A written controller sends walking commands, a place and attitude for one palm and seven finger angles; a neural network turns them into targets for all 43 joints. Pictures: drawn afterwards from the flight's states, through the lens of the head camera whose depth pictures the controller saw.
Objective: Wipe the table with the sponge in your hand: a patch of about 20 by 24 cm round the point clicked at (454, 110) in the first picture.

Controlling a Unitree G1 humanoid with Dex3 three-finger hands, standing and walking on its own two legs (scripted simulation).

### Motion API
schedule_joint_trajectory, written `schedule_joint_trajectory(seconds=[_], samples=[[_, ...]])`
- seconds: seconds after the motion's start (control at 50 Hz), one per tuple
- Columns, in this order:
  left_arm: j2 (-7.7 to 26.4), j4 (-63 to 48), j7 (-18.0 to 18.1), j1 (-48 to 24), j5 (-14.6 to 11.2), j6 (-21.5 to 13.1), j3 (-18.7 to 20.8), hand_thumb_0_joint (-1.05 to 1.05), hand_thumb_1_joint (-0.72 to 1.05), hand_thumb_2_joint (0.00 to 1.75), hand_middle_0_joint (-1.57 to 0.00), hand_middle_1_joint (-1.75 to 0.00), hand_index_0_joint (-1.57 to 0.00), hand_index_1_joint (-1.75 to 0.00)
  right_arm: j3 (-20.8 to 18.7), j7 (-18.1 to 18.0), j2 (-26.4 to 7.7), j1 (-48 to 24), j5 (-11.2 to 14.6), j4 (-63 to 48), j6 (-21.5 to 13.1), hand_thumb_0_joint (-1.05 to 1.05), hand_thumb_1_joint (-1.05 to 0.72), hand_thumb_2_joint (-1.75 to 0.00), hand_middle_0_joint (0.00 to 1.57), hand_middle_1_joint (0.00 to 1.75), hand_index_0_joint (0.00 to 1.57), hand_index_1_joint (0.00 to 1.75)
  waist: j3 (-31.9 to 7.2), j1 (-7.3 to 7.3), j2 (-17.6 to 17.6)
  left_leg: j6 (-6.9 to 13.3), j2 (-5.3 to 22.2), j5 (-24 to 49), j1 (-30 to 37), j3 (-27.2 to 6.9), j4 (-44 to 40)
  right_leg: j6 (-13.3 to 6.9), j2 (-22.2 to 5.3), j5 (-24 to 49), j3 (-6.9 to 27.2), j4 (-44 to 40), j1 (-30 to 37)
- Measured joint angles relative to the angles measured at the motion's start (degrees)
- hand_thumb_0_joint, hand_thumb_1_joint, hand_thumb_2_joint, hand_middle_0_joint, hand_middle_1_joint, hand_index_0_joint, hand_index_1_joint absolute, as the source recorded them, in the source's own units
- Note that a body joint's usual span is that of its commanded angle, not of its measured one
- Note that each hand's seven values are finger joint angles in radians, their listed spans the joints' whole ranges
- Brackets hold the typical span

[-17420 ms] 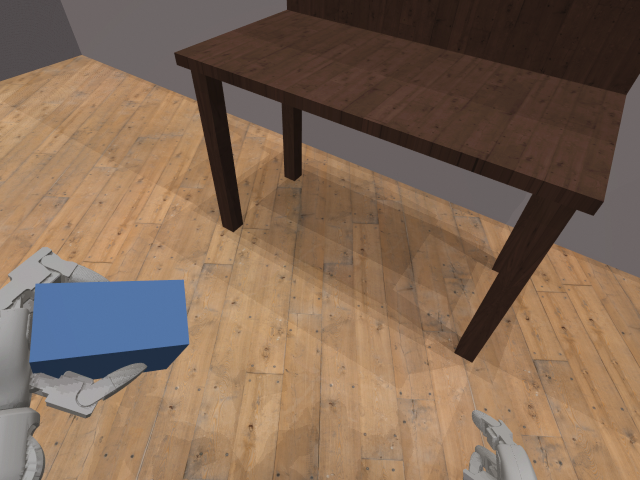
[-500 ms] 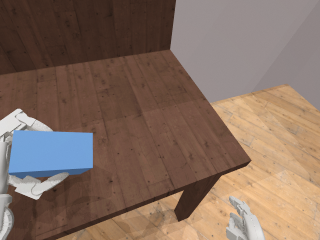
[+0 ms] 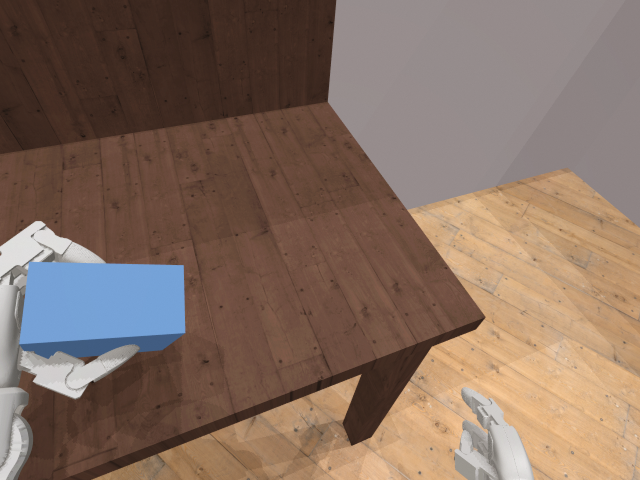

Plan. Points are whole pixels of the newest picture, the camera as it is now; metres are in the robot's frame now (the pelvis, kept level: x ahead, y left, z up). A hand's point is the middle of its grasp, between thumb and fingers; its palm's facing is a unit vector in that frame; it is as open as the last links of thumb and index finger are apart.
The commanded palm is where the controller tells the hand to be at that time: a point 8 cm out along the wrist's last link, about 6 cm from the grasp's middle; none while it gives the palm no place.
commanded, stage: shuffle to correct the standing spot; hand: left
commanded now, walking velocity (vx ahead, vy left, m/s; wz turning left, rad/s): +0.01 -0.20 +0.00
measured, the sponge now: (129, 312) +0.23 +0.22 +0.14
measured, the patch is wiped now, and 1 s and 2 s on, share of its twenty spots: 0.00 0.00 0.00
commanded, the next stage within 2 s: come to a stop and stand still in 0.38 s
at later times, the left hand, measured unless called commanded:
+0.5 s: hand (165, 309) +0.23 +0.17 +0.15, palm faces +0.30 -0.86 -0.41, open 10.4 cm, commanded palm +0.17 +0.22 +0.17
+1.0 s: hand (93, 299) +0.23 +0.24 +0.16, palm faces +0.39 -0.83 -0.40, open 10.4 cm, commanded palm +0.16 +0.26 +0.17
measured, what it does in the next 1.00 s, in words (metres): stands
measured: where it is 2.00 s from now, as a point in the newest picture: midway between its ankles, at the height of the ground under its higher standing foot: outside the picture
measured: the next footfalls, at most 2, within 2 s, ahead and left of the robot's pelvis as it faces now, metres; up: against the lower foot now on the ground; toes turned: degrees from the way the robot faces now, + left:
none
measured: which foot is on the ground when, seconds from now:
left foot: down 0.00-1.00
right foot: down 0.00-1.00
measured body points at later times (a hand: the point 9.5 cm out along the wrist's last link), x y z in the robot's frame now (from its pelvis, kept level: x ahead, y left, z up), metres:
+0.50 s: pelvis +0.01 -0.06 -0.01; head +0.04 -0.05 +0.44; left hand +0.21 +0.22 +0.18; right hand +0.18 -0.30 -0.08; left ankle +0.01 +0.09 -0.74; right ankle +0.03 -0.11 -0.74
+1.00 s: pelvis +0.00 -0.02 +0.00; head +0.03 -0.01 +0.45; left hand +0.20 +0.28 +0.18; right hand +0.19 -0.24 -0.07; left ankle +0.01 +0.08 -0.74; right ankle +0.03 -0.11 -0.74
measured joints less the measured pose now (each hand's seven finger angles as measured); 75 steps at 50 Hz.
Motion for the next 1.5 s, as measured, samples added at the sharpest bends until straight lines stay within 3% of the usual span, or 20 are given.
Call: schedule_joint_trajectory(seconds=[0.18,0.42,0.56,0.66,0.8,0.84,0.88,0.94,1.04,1.1,1.24,1.5], samples=[[0.82,-1.68,-0.64,0.88,-0.94,0.49,0.61,-0.01,-0.52,1.02,-0.7,-1.36,-0.71,-1.35,0.08,0.82,0.78,-0.3,-0.04,-1.17,0.89,0.01,-0.91,-0.9,0.2,0.3,0.21,0.3,0.18,-0.4,0.3,-1.7,1.99,-0.72,-1.15,-0.49,1.47,-1.73,1.92,-0.28,-0.54,0.46,-0.78],[1.34,-3.89,-0.45,2.62,-2.24,2.55,0.72,-0.01,-0.52,1.02,-0.7,-1.36,-0.71,-1.35,-1.69,0.04,-1.38,-0.26,0.36,-0.76,1.88,0.01,-0.91,-0.9,0.2,0.3,0.21,0.3,0.23,-1.06,1.15,-4.21,4.8,-2.06,-3.16,-1.42,4.06,-4.55,4.64,-1.24,-1.49,1.94,-2.39],[1.63,-4.74,0.16,4.31,-2.81,3.29,0.67,-0.01,-0.52,1.02,-0.7,-1.36,-0.71,-1.35,-2.51,-0.53,-2.45,0.28,0.8,-0.06,2.81,0.01,-0.91,-0.9,0.2,0.3,0.2,0.3,-0.91,-2.07,1.68,-3.44,5.78,-3.5,-4.36,-2.26,6.03,-5.48,5.67,-2.05,-2.28,2.46,-2.79],[1.03,-3.54,1.27,5.27,-2.17,3.41,0.09,-0.01,-0.52,1.02,-0.7,-1.36,-0.71,-1.35,-2.27,-0.82,-3.1,0.46,1.06,1.08,3.29,0.01,-0.91,-0.9,0.2,0.3,0.2,0.3,-1.38,-2.46,2.29,-2.93,5.47,-2.94,-3.11,-2.67,4.49,-4.94,5.47,-1.6,-2.55,0.51,-1.14],[0.61,-2.26,1.85,4.95,-1.36,3.92,-0.63,-0.01,-0.52,1.02,-0.7,-1.36,-0.71,-1.35,-1.69,-1.03,-2.96,-0.64,1.17,1.5,3.58,0.02,-0.91,-0.9,0.19,0.3,0.2,0.3,-0.86,-1.3,2.92,-3.55,4.43,-1.76,-1.01,-2.31,1.89,-3.86,4.44,-0.74,-2.16,-1.33,0.64],[4.72,1.03,-0.86,-2.22,1.6,2.58,0.99,-0.01,-0.52,1.02,-0.7,-1.36,-0.71,-1.34,-2.54,-1.38,-2.03,0.35,0.14,1.49,1.49,0.01,-0.91,-0.9,0.19,0.3,0.2,0.3,0.03,1.16,2.28,-3.12,4.27,-0.69,-1.72,-2.09,2.26,-3.18,4.18,-0.11,-2.34,-1.89,0.54],[6.69,6.07,-1.07,-8.02,1.1,-0.12,3.77,-0.01,-0.52,1.02,-0.7,-1.36,-0.71,-1.34,-2.0,-0.77,-1.81,0.0,-0.12,1.31,0.47,0.01,-0.91,-0.9,0.19,0.3,0.2,0.3,0.67,2.24,1.78,-2.98,3.95,-0.32,-1.9,-1.74,1.65,-3.23,3.86,0.38,-2.04,-1.55,-0.29],[3.6,6.26,0.91,-7.25,-0.69,-0.74,5.03,-0.01,-0.52,1.02,-0.7,-1.36,-0.71,-1.35,-1.42,0.77,-2.06,-1.18,0.07,0.56,-0.72,0.01,-0.91,-0.9,0.2,0.3,0.2,0.3,1.15,1.06,2.0,-2.33,2.68,-0.41,-1.55,-0.5,1.14,-2.28,2.55,0.17,-0.89,-0.13,-1.1],[-0.85,0.46,0.62,1.72,-0.39,-1.53,-1.14,-0.01,-0.52,1.02,-0.69,-1.36,-0.71,-1.35,-0.89,0.81,-1.37,-0.47,-0.39,0.4,-1.37,0.01,-0.91,-0.9,0.2,0.3,0.2,0.3,-0.01,-0.44,1.65,-0.35,0.91,-0.83,-1.43,0.35,1.44,-0.58,0.79,-0.43,-0.01,0.68,-1.21],[-0.45,-0.26,-0.08,3.3,0.09,-1.58,-2.56,-0.01,-0.52,1.02,-0.69,-1.36,-0.71,-1.35,-0.3,0.04,-0.34,0.58,-0.5,0.69,-1.43,0.01,-0.91,-0.9,0.2,0.3,0.2,0.3,-0.08,-0.22,0.12,0.48,0.07,-0.94,-1.32,0.17,1.51,0.16,-0.04,-0.59,-0.16,0.76,-0.94],[0.66,-0.27,1.2,-1.97,0.41,-1.59,1.13,-0.01,-0.52,1.02,-0.69,-1.36,-0.71,-1.35,0.62,-0.01,0.89,0.79,-0.73,1.46,-3.03,0.01,-0.91,-0.9,0.2,0.3,0.2,0.3,1.6,0.89,-1.92,2.0,-1.71,-1.42,-1.0,-0.17,2.46,1.59,-1.86,-1.47,-0.48,2.16,-0.46],[0.36,-2.24,0.64,-0.51,0.9,-1.7,0.22,-0.01,-0.52,1.02,-0.69,-1.36,-0.71,-1.35,0.99,1.44,1.83,-1.51,-0.88,0.03,-1.71,0.01,-0.91,-0.9,0.2,0.3,0.21,0.3,2.14,0.23,-1.53,3.06,-2.73,-1.54,-0.36,1.07,2.43,1.53,-2.8,-1.57,0.77,2.65,-0.33]])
